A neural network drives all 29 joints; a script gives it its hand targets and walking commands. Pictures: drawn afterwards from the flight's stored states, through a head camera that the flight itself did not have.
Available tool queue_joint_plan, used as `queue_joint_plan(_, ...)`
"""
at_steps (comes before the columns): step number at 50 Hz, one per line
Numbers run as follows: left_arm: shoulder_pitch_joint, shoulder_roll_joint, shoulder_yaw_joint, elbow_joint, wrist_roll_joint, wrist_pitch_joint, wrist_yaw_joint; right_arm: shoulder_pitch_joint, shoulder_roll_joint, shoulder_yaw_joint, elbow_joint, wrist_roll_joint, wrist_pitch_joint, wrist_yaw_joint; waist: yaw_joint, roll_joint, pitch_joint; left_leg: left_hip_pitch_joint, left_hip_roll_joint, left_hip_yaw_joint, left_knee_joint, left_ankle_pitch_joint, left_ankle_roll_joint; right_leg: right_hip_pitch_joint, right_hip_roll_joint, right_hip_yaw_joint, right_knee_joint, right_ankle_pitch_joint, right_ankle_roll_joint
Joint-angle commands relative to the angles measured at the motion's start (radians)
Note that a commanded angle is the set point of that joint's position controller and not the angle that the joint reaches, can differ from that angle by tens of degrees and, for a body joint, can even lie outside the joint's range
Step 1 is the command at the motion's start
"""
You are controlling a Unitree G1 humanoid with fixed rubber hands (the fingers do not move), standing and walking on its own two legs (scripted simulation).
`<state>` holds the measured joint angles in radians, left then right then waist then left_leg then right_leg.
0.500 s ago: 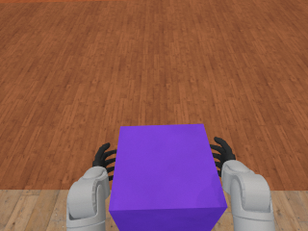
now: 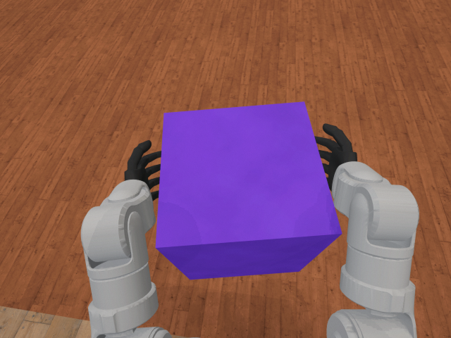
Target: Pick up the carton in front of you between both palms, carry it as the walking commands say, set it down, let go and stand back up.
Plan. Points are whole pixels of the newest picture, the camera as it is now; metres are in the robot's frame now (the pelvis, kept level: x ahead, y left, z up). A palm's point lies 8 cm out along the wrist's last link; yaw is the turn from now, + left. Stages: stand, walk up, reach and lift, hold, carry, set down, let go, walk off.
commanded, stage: carry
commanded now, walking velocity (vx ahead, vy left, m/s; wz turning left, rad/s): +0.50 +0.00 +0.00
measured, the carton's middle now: (239, 202) +0.34 +0.01 +0.08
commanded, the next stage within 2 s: none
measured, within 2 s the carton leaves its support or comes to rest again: neither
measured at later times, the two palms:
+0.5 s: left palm (178, 62) +0.70 +0.16 +0.13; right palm (306, 59) +0.68 -0.14 +0.14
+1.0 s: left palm (163, 21) +0.83 +0.21 +0.17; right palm (278, 8) +0.85 -0.09 +0.19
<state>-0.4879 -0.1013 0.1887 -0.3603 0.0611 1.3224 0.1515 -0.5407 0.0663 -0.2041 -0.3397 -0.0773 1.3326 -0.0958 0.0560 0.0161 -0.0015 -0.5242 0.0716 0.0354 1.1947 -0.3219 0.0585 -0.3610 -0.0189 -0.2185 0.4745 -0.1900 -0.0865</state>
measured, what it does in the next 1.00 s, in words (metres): climbs: left foot, then right foot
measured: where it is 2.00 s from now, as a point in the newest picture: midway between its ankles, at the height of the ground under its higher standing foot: (236, 284)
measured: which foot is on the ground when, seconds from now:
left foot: up 0.00-0.26, down 0.28-0.62, up 0.64-0.84, down 0.86-1.00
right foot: down 0.00-0.28, up 0.30-0.58, down 0.60-1.00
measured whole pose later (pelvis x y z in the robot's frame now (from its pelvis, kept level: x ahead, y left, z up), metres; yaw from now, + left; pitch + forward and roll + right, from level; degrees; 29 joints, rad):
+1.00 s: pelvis +0.46 +0.04 +0.02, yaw +1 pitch +5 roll -1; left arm -0.82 -0.01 0.27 0.05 0.07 1.31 0.15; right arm -0.85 0.01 -0.29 0.07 -0.11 1.28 -0.11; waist 0.02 -0.01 0.00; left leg -0.30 0.00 0.05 0.56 -0.42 0.02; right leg -0.37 -0.01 -0.08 0.61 -0.39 -0.02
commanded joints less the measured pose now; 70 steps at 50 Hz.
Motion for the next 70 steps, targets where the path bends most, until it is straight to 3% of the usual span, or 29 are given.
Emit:
queue_joint_plan(1, -0.727, -0.788, -0.722, 0.045, -0.496, 0.018, -0.278, -0.607, 0.773, 0.659, 0.092, 0.371, 0.001, 0.195, -0.016, -0.084, -0.400, -0.106, 0.020, 0.011, -0.078, 0.050, -0.012, 0.361, -0.265, 0.280, -0.190, 0.198, -0.080)
queue_joint_plan(4, -0.823, -0.793, -0.680, 0.142, -0.489, 0.005, -0.281, -0.690, 0.794, 0.641, 0.215, 0.360, 0.000, 0.190, -0.003, -0.151, -0.350, -0.131, 0.023, 0.040, -0.279, 0.065, -0.033, 0.363, -0.255, 0.230, -0.208, 0.155, -0.119)
queue_joint_plan(8, -0.944, -0.842, -0.635, 0.254, -0.495, -0.014, -0.273, -0.864, 0.835, 0.630, 0.292, 0.402, -0.021, 0.181, 0.016, -0.179, -0.334, -0.109, -0.027, 0.109, -0.488, 0.129, -0.027, 0.415, -0.209, 0.175, -0.131, 0.299, -0.101)
queue_joint_plan(11, -1.018, -0.846, -0.583, 0.321, -0.478, -0.020, -0.257, -0.960, 0.856, 0.588, 0.343, 0.427, -0.022, 0.180, -0.019, -0.176, -0.341, 0.056, -0.069, 0.166, -0.597, 0.144, 0.002, 0.363, -0.213, 0.137, -0.035, 0.309, -0.064)
queue_joint_plan(12, -1.066, -0.825, -0.566, 0.315, -0.460, -0.019, -0.247, -0.923, 0.874, 0.557, 0.442, 0.431, -0.017, 0.184, -0.063, -0.112, -0.395, 0.241, -0.122, 0.209, -0.667, 0.113, 0.029, 0.301, -0.171, 0.091, 0.117, 0.367, -0.037)
queue_joint_plan(13, -1.073, -0.854, -0.565, 0.352, -0.463, -0.016, -0.240, -0.909, 0.886, 0.538, 0.464, 0.426, -0.022, 0.187, -0.119, -0.060, -0.484, 0.477, -0.069, 0.124, -0.669, 0.105, 0.059, 0.181, -0.132, 0.055, 0.320, 0.370, 0.007)
queue_joint_plan(14, -1.090, -0.868, -0.551, 0.377, -0.467, -0.008, -0.238, -0.918, 0.838, 0.510, 0.490, 0.421, -0.025, 0.185, -0.134, 0.188, -0.551, 0.676, 0.180, -0.312, -0.727, 0.067, 0.141, -0.058, -0.034, 0.060, 0.578, 0.058, 0.062)
queue_joint_plan(15, -1.116, -0.871, -0.541, 0.434, -0.460, -0.004, -0.237, -0.928, 0.837, 0.485, 0.532, 0.402, -0.028, 0.187, -0.145, 0.291, -0.507, 0.817, 0.283, -0.574, -0.830, 0.252, 0.206, -0.332, 0.085, 0.138, 0.754, -0.341, 0.069)
queue_joint_plan(16, -1.090, -0.876, -0.505, 0.449, -0.442, -0.005, -0.233, -0.926, 0.873, 0.468, 0.534, 0.425, -0.027, 0.192, -0.138, 0.261, -0.515, 0.877, 0.284, -0.551, -0.781, 0.455, 0.265, -0.436, 0.057, 0.205, 0.915, -0.356, 0.048)
queue_joint_plan(17, -1.132, -0.903, -0.496, 0.404, -0.435, -0.014, -0.226, -0.960, 0.945, 0.487, 0.504, 0.439, -0.034, 0.200, -0.138, 0.206, -0.523, 0.875, 0.281, -0.476, -0.717, 0.667, 0.259, -0.492, 0.018, 0.227, 0.965, -0.351, 0.042)
queue_joint_plan(19, -1.177, -0.962, -0.491, 0.349, -0.428, -0.021, -0.211, -1.125, 1.026, 0.524, 0.353, 0.498, -0.047, 0.212, -0.124, 0.052, -0.504, 0.797, 0.222, -0.322, -0.714, 0.652, 0.185, -0.491, -0.019, 0.246, 0.869, -0.267, 0.035)
queue_joint_plan(20, -1.180, -0.953, -0.473, 0.286, -0.416, -0.028, -0.202, -1.126, 1.059, 0.534, 0.318, 0.528, -0.048, 0.210, -0.111, 0.042, -0.531, 0.777, 0.215, -0.280, -0.728, 0.631, 0.151, -0.447, -0.028, 0.241, 0.805, -0.262, 0.035)
queue_joint_plan(24, -1.065, -0.891, -0.481, 0.198, -0.355, -0.042, -0.171, -1.056, 0.988, 0.567, 0.159, 0.515, -0.054, 0.179, -0.127, 0.089, -0.540, 0.775, 0.187, -0.159, -0.691, 0.852, 0.159, -0.372, 0.012, 0.174, 0.505, -0.245, 0.040)
queue_joint_plan(27, -1.036, -0.856, -0.526, 0.113, -0.347, -0.043, -0.165, -0.974, 0.974, 0.618, 0.136, 0.505, -0.053, 0.182, -0.110, 0.158, -0.555, 0.677, 0.114, -0.019, -0.632, 0.927, 0.078, -0.154, 0.062, 0.107, 0.220, -0.032, 0.045)
queue_joint_plan(29, -0.968, -0.846, -0.555, 0.149, -0.331, -0.035, -0.175, -0.963, 0.935, 0.626, 0.116, 0.479, -0.048, 0.184, -0.049, 0.106, -0.606, 0.582, 0.056, 0.069, -0.494, 0.887, 0.020, 0.124, 0.084, 0.053, 0.018, 0.264, 0.032)
queue_joint_plan(30, -0.980, -0.828, -0.568, 0.156, -0.331, -0.033, -0.184, -0.953, 0.916, 0.634, 0.135, 0.461, -0.048, 0.182, -0.016, 0.057, -0.656, 0.383, 0.030, 0.056, -0.433, 0.594, -0.030, 0.369, -0.031, 0.194, 0.020, 0.514, -0.004)
queue_joint_plan(31, -0.992, -0.795, -0.564, 0.132, -0.346, -0.035, -0.193, -0.972, 0.895, 0.648, 0.148, 0.460, -0.039, 0.186, -0.005, -0.181, -0.681, 0.126, -0.035, 0.049, -0.275, 0.099, -0.070, 0.611, -0.263, 0.463, 0.101, 1.103, -0.090)
queue_joint_plan(32, -0.950, -0.791, -0.554, 0.229, -0.345, -0.022, -0.203, -0.971, 0.879, 0.642, 0.202, 0.455, -0.031, 0.186, 0.008, -0.321, -0.733, 0.041, -0.089, -0.020, -0.164, -0.294, -0.056, 0.716, -0.349, 0.535, 0.105, 1.212, -0.220)
queue_joint_plan(34, -0.984, -0.855, -0.587, 0.243, -0.380, -0.021, -0.221, -0.962, 0.887, 0.624, 0.242, 0.439, -0.031, 0.190, 0.015, -0.188, -0.665, -0.086, -0.070, -0.058, -0.174, -0.340, -0.044, 0.699, -0.308, 0.503, 0.097, 1.105, -0.212)
queue_joint_plan(37, -1.088, -0.915, -0.630, 0.087, -0.447, -0.035, -0.241, -0.982, 0.931, 0.614, 0.194, 0.425, -0.046, 0.181, -0.012, -0.128, -0.680, 0.005, -0.072, -0.040, -0.441, -0.230, -0.056, 0.660, -0.231, 0.400, 0.098, 0.943, -0.117)
queue_joint_plan(40, -1.093, -0.916, -0.643, 0.095, -0.455, -0.025, -0.245, -0.906, 0.890, 0.576, 0.225, 0.356, -0.049, 0.161, -0.019, -0.140, -0.646, 0.178, -0.098, 0.015, -0.639, -0.076, -0.065, 0.566, -0.182, 0.321, 0.127, 0.863, -0.075)
queue_joint_plan(43, -1.088, -0.894, -0.662, 0.132, -0.454, -0.024, -0.244, -0.885, 0.861, 0.564, 0.274, 0.339, -0.039, 0.170, -0.050, -0.081, -0.654, 0.503, 0.018, -0.063, -0.724, 0.406, -0.037, 0.278, -0.127, 0.243, 0.164, 0.487, -0.013)
queue_joint_plan(44, -1.084, -0.875, -0.654, 0.175, -0.454, -0.016, -0.248, -0.855, 0.847, 0.541, 0.329, 0.335, -0.031, 0.181, -0.053, 0.069, -0.641, 0.629, 0.114, -0.117, -0.631, 0.852, 0.009, 0.126, -0.094, 0.218, 0.169, 0.218, 0.015)
queue_joint_plan(46, -1.068, -0.879, -0.635, 0.284, -0.418, -0.011, -0.252, -0.843, 0.868, 0.537, 0.420, 0.329, -0.025, 0.195, -0.080, 0.165, -0.596, 0.702, 0.165, -0.140, -0.560, 1.193, 0.050, 0.005, -0.047, 0.181, 0.181, 0.080, 0.051)
queue_joint_plan(47, -1.059, -0.885, -0.625, 0.335, -0.427, -0.009, -0.258, -0.816, 0.844, 0.522, 0.467, 0.329, -0.019, 0.207, -0.079, 0.161, -0.589, 0.688, 0.166, -0.129, -0.573, 1.141, 0.052, 0.021, -0.049, 0.185, 0.160, 0.016, 0.057)
queue_joint_plan(53, -0.972, -1.020, -0.524, 0.563, -0.415, -0.039, -0.276, -0.863, 0.999, 0.528, 0.560, 0.387, -0.059, 0.239, -0.051, 0.008, -0.526, 0.468, 0.058, -0.062, -0.594, 0.714, -0.004, 0.205, -0.071, 0.200, 0.156, 0.302, 0.036)
queue_joint_plan(59, -0.957, -1.085, -0.522, 0.520, -0.400, -0.115, -0.280, -0.902, 1.070, 0.552, 0.476, 0.408, -0.129, 0.235, -0.050, -0.014, -0.495, 0.452, 0.048, -0.054, -0.604, 0.585, -0.015, 0.213, -0.101, 0.223, 0.158, 0.331, 0.027)
queue_joint_plan(63, -0.955, -1.046, -0.550, 0.449, -0.415, -0.140, -0.261, -0.843, 1.069, 0.565, 0.487, 0.430, -0.144, 0.226, -0.056, -0.015, -0.480, 0.467, 0.072, -0.072, -0.613, 0.670, -0.006, 0.208, -0.080, 0.204, 0.162, 0.239, 0.047)
queue_joint_plan(70, -0.959, -1.007, -0.614, 0.333, -0.422, -0.142, -0.226, -0.815, 1.045, 0.599, 0.430, 0.451, -0.146, 0.215, -0.052, 0.005, -0.467, 0.453, 0.052, -0.057, -0.656, 0.480, -0.015, 0.235, -0.100, 0.228, 0.126, 0.257, 0.041)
